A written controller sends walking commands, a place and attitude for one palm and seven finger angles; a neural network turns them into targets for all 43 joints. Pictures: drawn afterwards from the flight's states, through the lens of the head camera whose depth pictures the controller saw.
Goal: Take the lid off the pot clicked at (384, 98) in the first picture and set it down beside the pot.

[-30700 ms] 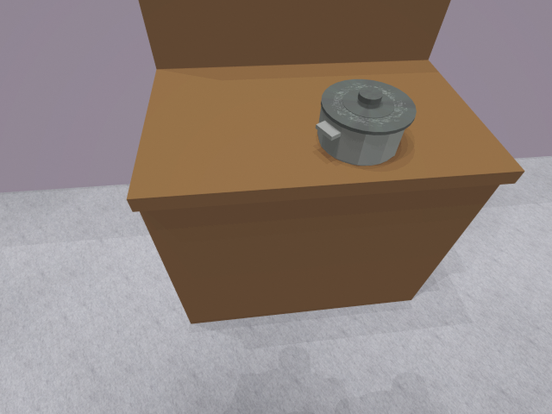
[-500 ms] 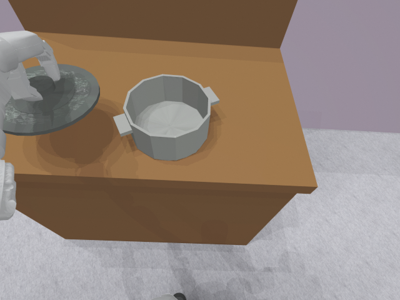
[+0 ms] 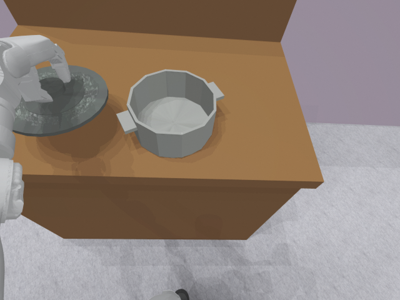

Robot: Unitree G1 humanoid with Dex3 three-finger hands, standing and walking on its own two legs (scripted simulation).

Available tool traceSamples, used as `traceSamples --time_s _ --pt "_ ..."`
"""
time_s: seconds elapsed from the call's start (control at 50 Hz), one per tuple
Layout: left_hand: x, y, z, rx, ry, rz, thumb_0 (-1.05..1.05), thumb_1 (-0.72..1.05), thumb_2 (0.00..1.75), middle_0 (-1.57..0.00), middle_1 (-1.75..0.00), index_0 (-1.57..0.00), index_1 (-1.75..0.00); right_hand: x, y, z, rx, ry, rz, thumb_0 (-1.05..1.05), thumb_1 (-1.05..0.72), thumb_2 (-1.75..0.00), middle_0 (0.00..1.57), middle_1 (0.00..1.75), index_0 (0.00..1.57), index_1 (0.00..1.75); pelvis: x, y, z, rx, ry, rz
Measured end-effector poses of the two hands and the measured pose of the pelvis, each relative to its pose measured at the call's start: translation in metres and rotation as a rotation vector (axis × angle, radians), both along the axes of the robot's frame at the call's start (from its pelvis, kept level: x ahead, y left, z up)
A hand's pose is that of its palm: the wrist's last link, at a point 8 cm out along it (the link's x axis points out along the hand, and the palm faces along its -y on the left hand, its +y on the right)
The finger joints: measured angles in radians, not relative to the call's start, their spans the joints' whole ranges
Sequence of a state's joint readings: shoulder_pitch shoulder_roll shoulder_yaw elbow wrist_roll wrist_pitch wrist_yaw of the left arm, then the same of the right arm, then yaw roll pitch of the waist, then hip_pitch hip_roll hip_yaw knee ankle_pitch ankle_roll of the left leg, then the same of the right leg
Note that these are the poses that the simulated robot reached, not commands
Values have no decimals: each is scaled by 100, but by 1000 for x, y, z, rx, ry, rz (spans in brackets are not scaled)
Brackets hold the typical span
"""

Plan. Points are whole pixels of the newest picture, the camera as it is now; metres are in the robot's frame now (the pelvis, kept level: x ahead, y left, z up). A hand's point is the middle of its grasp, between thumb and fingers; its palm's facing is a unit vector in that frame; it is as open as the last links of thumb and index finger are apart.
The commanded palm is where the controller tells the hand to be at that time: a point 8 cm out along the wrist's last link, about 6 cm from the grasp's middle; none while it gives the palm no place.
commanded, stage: lower the lid onto the table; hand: left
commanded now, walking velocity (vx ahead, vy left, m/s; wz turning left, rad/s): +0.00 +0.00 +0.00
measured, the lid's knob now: (50, 88) +0.50 +0.29 +0.10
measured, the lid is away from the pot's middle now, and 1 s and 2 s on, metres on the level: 0.24 0.23 0.24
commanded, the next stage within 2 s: open the fingers wide in 1.30 s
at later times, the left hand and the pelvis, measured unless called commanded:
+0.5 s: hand (49, 102) +0.47 +0.28 +0.09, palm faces -0.47 -0.11 -0.88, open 8.3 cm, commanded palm +0.53 +0.27 +0.17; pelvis +0.00 +0.01 -0.01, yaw +1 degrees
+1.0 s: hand (58, 107) +0.49 +0.28 +0.06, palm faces -0.49 -0.15 -0.86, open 8.3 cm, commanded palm +0.54 +0.27 +0.13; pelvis +0.01 +0.00 -0.01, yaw +0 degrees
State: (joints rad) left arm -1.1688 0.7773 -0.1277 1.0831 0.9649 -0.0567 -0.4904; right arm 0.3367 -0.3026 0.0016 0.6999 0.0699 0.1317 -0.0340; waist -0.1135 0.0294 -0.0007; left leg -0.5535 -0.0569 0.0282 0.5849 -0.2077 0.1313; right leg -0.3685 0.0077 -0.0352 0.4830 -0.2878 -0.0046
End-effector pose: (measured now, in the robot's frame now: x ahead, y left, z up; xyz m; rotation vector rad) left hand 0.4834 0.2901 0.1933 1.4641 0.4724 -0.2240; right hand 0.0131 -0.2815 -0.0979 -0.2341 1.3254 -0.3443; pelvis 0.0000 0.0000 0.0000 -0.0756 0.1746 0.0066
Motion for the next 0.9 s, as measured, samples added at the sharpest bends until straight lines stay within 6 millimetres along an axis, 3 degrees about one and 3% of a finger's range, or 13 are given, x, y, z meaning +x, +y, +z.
traceSamples --time_s 0.38,0.9 --pt "-7 0 -35 -5 50 -12 -3 16 85 -70 -100 -58 -94 7 9 -2 -21 -12 39 1 -91 -90 20 30 20 30 -4 8 -5 -9 26 27" --pt "14 -6 -67 -3 75 -13 -2 16 85 -70 -100 -57 -94 -23 3 -3 -37 73 -19 1 -91 -90 20 30 20 30 7 2 -10 -16 79 20"
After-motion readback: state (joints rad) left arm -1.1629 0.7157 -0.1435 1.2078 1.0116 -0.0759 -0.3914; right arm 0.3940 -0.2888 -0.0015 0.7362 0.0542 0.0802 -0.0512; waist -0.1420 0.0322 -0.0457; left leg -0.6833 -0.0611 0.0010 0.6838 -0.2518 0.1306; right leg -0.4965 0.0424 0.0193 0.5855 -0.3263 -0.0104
